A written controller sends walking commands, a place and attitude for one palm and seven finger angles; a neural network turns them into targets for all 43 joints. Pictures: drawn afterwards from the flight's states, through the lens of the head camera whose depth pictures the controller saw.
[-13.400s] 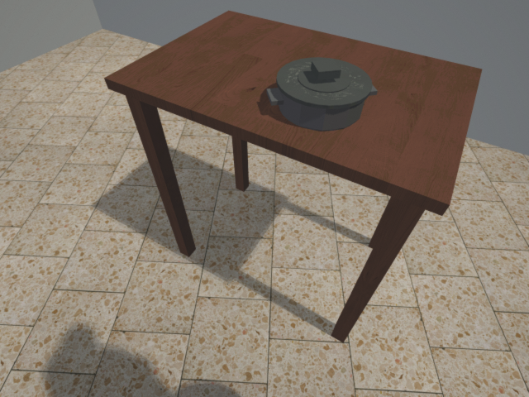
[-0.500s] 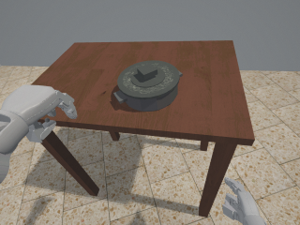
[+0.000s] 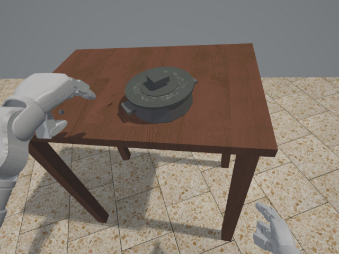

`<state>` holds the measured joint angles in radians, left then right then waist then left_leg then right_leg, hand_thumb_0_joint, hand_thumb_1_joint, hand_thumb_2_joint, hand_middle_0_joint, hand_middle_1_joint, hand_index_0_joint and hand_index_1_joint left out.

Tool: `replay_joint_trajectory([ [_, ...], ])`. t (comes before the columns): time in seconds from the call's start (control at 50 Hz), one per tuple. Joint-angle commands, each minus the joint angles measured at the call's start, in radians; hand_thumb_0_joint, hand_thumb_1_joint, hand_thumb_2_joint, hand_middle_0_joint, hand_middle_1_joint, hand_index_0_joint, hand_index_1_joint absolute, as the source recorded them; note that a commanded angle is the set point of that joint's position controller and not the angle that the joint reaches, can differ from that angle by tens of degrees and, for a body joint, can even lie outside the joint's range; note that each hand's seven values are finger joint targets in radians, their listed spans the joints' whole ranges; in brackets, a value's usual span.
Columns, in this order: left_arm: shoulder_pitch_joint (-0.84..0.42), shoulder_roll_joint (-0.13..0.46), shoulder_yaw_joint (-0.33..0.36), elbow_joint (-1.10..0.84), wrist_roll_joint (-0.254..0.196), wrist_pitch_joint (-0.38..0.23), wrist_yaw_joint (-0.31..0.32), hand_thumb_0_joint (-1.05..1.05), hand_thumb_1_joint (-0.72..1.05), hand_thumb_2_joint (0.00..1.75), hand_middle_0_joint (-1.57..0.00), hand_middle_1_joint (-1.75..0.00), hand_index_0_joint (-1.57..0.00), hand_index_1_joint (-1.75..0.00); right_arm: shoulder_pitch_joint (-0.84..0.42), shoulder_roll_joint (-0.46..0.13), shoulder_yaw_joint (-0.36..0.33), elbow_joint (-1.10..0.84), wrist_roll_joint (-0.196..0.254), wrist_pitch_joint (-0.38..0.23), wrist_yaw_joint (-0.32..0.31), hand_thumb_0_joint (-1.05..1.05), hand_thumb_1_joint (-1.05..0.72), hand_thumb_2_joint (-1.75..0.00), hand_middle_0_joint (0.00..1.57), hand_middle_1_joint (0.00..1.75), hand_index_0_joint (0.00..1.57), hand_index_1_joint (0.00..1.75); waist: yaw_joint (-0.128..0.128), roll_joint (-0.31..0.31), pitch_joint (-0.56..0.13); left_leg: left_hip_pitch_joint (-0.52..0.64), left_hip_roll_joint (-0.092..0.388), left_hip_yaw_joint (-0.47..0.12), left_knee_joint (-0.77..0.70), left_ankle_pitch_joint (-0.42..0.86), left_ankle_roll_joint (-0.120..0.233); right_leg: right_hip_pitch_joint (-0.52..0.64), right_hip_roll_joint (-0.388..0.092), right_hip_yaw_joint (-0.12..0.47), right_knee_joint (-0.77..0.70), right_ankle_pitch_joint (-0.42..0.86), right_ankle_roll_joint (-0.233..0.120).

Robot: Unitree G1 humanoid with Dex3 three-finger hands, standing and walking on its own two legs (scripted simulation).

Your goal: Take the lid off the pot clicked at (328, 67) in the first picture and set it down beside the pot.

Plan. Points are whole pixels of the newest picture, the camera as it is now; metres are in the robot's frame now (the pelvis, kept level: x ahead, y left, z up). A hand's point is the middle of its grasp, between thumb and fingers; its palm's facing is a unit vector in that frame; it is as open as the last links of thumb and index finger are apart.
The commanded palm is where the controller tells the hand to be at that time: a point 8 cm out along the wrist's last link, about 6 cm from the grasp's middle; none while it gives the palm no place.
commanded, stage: move the open hand above the knob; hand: left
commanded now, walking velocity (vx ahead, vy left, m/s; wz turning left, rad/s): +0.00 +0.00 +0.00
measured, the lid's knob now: (157, 78) +0.54 +0.09 +0.16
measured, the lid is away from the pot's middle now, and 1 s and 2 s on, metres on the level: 0.00 0.00 0.00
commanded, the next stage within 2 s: none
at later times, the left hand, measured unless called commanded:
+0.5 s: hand (100, 92) +0.38 +0.18 +0.22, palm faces -0.09 +0.03 -1.00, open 10.0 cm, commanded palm +0.36 +0.18 +0.29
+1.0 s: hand (127, 75) +0.45 +0.14 +0.23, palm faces -0.11 +0.00 -0.99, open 10.0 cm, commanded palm +0.42 +0.14 +0.29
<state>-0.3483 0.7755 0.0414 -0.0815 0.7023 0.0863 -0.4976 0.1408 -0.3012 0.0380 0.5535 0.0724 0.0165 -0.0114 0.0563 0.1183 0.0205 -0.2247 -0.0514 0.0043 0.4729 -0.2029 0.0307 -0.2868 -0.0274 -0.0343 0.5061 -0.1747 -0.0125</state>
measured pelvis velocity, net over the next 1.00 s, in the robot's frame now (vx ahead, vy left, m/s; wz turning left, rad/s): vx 0.04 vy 0.00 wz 0.00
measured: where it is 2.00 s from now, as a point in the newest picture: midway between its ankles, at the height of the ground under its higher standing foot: outside the picture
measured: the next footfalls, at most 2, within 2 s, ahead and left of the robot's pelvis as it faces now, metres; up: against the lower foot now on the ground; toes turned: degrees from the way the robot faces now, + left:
none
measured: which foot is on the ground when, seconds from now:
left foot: down 0.00-1.00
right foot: down 0.00-1.00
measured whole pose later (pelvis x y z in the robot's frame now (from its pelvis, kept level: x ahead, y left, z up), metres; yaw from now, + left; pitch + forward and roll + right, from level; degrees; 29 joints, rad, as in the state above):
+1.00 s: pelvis +0.04 +0.00 +0.00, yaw +0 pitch +1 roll +2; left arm -0.80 0.54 -0.26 0.23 0.81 0.29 -0.49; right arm 0.13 -0.29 0.04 0.58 0.08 0.10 0.03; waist 0.01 0.11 -0.01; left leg -0.21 -0.06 0.01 0.43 -0.23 0.03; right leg -0.30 -0.03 -0.03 0.51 -0.22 -0.01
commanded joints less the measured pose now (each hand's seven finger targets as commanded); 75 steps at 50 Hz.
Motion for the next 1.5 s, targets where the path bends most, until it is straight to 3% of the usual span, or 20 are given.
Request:
replay_joint_trajectory([
  [0.0, -0.385, 0.234, 0.138, -0.146, 0.025, 0.014, 0.032, 0.0, -0.37, 1.65, -0.87, -0.08, -0.87, -0.08, -0.181, -0.081, -0.037, -0.182, 0.003, -0.053, 0.004, 0.0, -0.9, -0.9, 0.2, 0.3, 0.2, 0.3, 0.004, -0.053, -0.266, 0.001, 0.009, -0.022, -0.1, 0.015, 0.012, 0.134, 0.001, 0.019, -0.09, -0.075, -0.008],
  [0.1, -0.45, 0.272, 0.16, -0.154, 0.043, 0.033, 0.037, 0.0, -0.37, 1.65, -0.87, -0.08, -0.87, -0.08, -0.181, -0.083, -0.035, -0.176, 0.001, -0.045, 0.007, 0.0, -0.9, -0.9, 0.2, 0.3, 0.2, 0.3, 0.008, -0.069, -0.307, 0.013, 0.002, -0.017, -0.094, 0.068, 0.016, 0.166, 0.004, 0.019, -0.084, -0.02, -0.008],
  [0.16, -0.483, 0.217, 0.107, -0.085, 0.046, 0.049, 0.037, 0.0, -0.37, 1.65, -0.87, -0.08, -0.87, -0.08, -0.18, -0.086, -0.035, -0.161, 0.004, -0.032, 0.005, 0.0, -0.9, -0.9, 0.2, 0.3, 0.2, 0.3, -0.004, -0.088, -0.235, 0.002, 0.005, -0.017, -0.104, 0.045, 0.017, 0.12, 0.007, 0.004, -0.091, -0.037, -0.006],
  [0.2, -0.531, 0.225, 0.104, -0.119, 0.056, 0.055, 0.035, 0.0, -0.37, 1.65, -0.87, -0.08, -0.87, -0.08, -0.189, -0.08, -0.032, -0.171, 0.006, -0.03, 0.014, 0.0, -0.9, -0.9, 0.2, 0.3, 0.2, 0.3, 0.001, -0.079, -0.316, 0.015, -0.002, -0.016, -0.101, 0.077, 0.015, 0.176, 0.002, 0.015, -0.081, -0.004, -0.01],
  [0.28, -0.489, 0.196, 0.096, -0.031, 0.057, 0.075, 0.043, 0.0, -0.37, 1.65, -0.87, -0.08, -0.87, -0.08, -0.171, -0.094, -0.038, -0.165, 0.009, -0.021, 0.018, 0.0, -0.9, -0.9, 0.2, 0.3, 0.2, 0.3, -0.014, -0.106, -0.285, 0.021, -0.001, -0.012, -0.073, 0.089, 0.019, 0.145, 0.015, 0.014, -0.079, 0.024, -0.014],
  [0.34, -0.635, 0.106, -0.023, -0.034, 0.074, 0.088, 0.035, 0.0, -0.37, 1.65, -0.87, -0.08, -0.87, -0.08, -0.2, -0.073, -0.029, -0.164, 0.013, -0.007, 0.017, 0.0, -0.9, -0.9, 0.2, 0.3, 0.2, 0.3, -0.023, -0.092, -0.264, 0.014, -0.002, -0.007, -0.1, 0.052, 0.017, 0.125, 0.003, 0.005, -0.081, -0.02, -0.009],
  [0.4, -0.674, 0.176, 0.03, -0.044, 0.095, 0.1, 0.042, 0.0, -0.37, 1.65, -0.87, -0.08, -0.87, -0.08, -0.189, -0.073, -0.029, -0.164, 0.007, -0.008, 0.019, 0.0, -0.9, -0.9, 0.2, 0.3, 0.2, 0.3, -0.007, -0.093, -0.372, 0.035, -0.01, -0.009, -0.09, 0.114, 0.021, 0.197, 0.003, 0.021, -0.068, 0.044, -0.016],
  [0.56, -0.715, 0.051, -0.071, 0.04, 0.099, 0.14, 0.034, 0.0, -0.37, 1.65, -0.87, -0.08, -0.87, -0.08, -0.191, -0.069, -0.031, -0.157, 0.01, 0.02, 0.031, 0.0, -0.9, -0.9, 0.2, 0.3, 0.2, 0.3, -0.02, -0.114, -0.324, 0.029, -0.008, -0.004, -0.092, 0.146, 0.021, 0.173, 0.002, 0.009, -0.057, 0.102, -0.018],
  [0.6, -0.751, 0.108, -0.032, 0.048, 0.118, 0.147, 0.037, 0.0, -0.37, 1.65, -0.87, -0.08, -0.87, -0.08, -0.18, -0.073, -0.03, -0.153, 0.011, 0.024, 0.033, 0.0, -0.9, -0.9, 0.2, 0.3, 0.2, 0.3, -0.017, -0.139, -0.361, 0.028, -0.007, 0.0, -0.09, 0.159, 0.021, 0.201, 0.003, 0.015, -0.055, 0.117, -0.018],
  [0.8, -0.875, 0.054, -0.087, 0.132, 0.135, 0.178, 0.049, 0.0, -0.37, 1.65, -0.87, -0.08, -0.87, -0.08, -0.17, -0.065, -0.027, -0.141, 0.01, 0.035, 0.032, 0.0, -0.9, -0.9, 0.2, 0.3, 0.2, 0.3, -0.028, -0.154, -0.404, 0.031, -0.01, 0.003, -0.09, 0.207, 0.023, 0.231, 0.003, 0.018, -0.04, 0.187, -0.019],
  [0.84, -0.876, -0.02, -0.148, 0.188, 0.134, 0.189, 0.047, 0.0, -0.37, 1.65, -0.87, -0.08, -0.87, -0.08, -0.165, -0.066, -0.029, -0.134, 0.014, 0.041, 0.03, 0.0, -0.9, -0.9, 0.2, 0.3, 0.2, 0.3, -0.042, -0.165, -0.334, 0.022, -0.008, 0.008, -0.089, 0.178, 0.024, 0.179, 0.002, 0.008, -0.05, 0.162, -0.017],
  [0.9, -0.917, 0.026, -0.116, 0.115, 0.139, 0.189, 0.049, 0.0, -0.37, 1.65, -0.87, -0.08, -0.87, -0.08, -0.177, -0.063, -0.03, -0.147, 0.012, 0.039, 0.034, 0.0, -0.9, -0.9, 0.2, 0.3, 0.2, 0.3, -0.031, -0.129, -0.431, 0.05, -0.014, 0.008, -0.083, 0.223, 0.027, 0.238, 0.001, 0.023, -0.036, 0.212, -0.02],
  [0.94, -0.964, -0.038, -0.174, 0.133, 0.142, 0.197, 0.048, 0.0, -0.37, 1.65, -0.87, -0.08, -0.87, -0.08, -0.172, -0.058, -0.029, -0.141, 0.014, 0.041, 0.036, 0.0, -0.9, -0.9, 0.2, 0.3, 0.2, 0.3, -0.046, -0.123, -0.401, 0.056, -0.011, 0.0, -0.084, 0.227, 0.025, 0.205, 0.004, 0.011, -0.034, 0.207, -0.022],
  [1.0, -0.992, 0.0, -0.141, 0.175, 0.146, 0.204, 0.056, 0.0, -0.37, 1.65, -0.87, -0.08, -0.87, -0.08, -0.157, -0.063, -0.029, -0.129, 0.013, 0.043, 0.033, 0.0, -0.9, -0.9, 0.2, 0.3, 0.2, 0.3, -0.044, -0.154, -0.416, 0.052, -0.01, 0.0, -0.089, 0.225, 0.026, 0.219, 0.008, 0.013, -0.038, 0.21, -0.021],
  [1.08, -0.999, -0.108, -0.215, 0.249, 0.123, 0.213, 0.065, 0.0, -0.37, 1.65, -0.87, -0.08, -0.87, -0.08, -0.143, -0.07, -0.036, -0.118, 0.018, 0.047, 0.036, 0.0, -0.9, -0.9, 0.2, 0.3, 0.2, 0.3, -0.066, -0.144, -0.373, 0.07, -0.008, -0.01, -0.074, 0.235, 0.026, 0.165, 0.012, -0.001, -0.042, 0.208, -0.028],
  [1.2, -1.104, -0.045, -0.176, 0.315, 0.163, 0.232, 0.077, 0.0, -0.37, 1.65, -0.87, -0.08, -0.87, -0.08, -0.132, -0.064, -0.029, -0.097, 0.008, 0.049, 0.028, 0.0, -0.9, -0.9, 0.2, 0.3, 0.2, 0.3, -0.056, -0.17, -0.425, 0.053, -0.008, -0.001, -0.096, 0.217, 0.024, 0.211, 0.009, 0.01, -0.042, 0.211, -0.024],
  [1.28, -1.136, -0.188, -0.289, 0.413, 0.14, 0.238, 0.079, 0.0, -0.37, 1.65, -0.87, -0.08, -0.87, -0.08, -0.115, -0.068, -0.034, -0.09, 0.017, 0.053, 0.027, 0.0, -0.9, -0.9, 0.2, 0.3, 0.2, 0.3, -0.091, -0.169, -0.369, 0.058, -0.008, -0.01, -0.088, 0.206, 0.027, 0.145, 0.014, -0.004, -0.051, 0.194, -0.027],
  [1.3, -1.204, -0.101, -0.231, 0.395, 0.17, 0.239, 0.082, 0.0, -0.37, 1.65, -0.87, -0.08, -0.87, -0.08, -0.116, -0.064, -0.029, -0.085, 0.01, 0.049, 0.023, 0.0, -0.9, -0.9, 0.2, 0.3, 0.2, 0.3, -0.077, -0.167, -0.426, 0.062, -0.007, -0.005, -0.099, 0.201, 0.024, 0.181, 0.013, 0.007, -0.044, 0.195, -0.025],
  [1.4, -1.29, -0.112, -0.24, 0.493, 0.177, 0.241, 0.085, 0.0, -0.37, 1.65, -0.87, -0.08, -0.87, -0.08, -0.084, -0.065, -0.028, -0.063, 0.004, 0.042, 0.016, 0.0, -0.9, -0.9, 0.2, 0.3, 0.2, 0.3, -0.088, -0.178, -0.441, 0.05, -0.011, -0.01, -0.104, 0.204, 0.024, 0.192, 0.012, 0.01, -0.045, 0.217, -0.025],
  [1.48, -1.304, -0.251, -0.333, 0.555, 0.154, 0.238, 0.085, 0.0, -0.37, 1.65, -0.87, -0.08, -0.87, -0.08, -0.055, -0.07, -0.041, -0.053, 0.007, 0.039, 0.02, 0.0, -0.9, -0.9, 0.2, 0.3, 0.2, 0.3, -0.111, -0.145, -0.424, 0.079, -0.011, -0.016, -0.093, 0.245, 0.026, 0.149, 0.015, 0.001, -0.047, 0.241, -0.03],
])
